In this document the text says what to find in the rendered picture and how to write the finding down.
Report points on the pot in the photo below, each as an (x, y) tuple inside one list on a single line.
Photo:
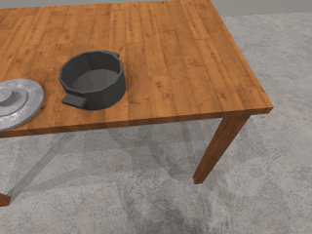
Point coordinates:
[(93, 80)]

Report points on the lid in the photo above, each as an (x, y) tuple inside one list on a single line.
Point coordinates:
[(29, 97)]

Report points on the knob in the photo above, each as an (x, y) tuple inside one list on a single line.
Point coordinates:
[(6, 96)]

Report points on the table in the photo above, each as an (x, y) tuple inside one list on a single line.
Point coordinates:
[(179, 60)]

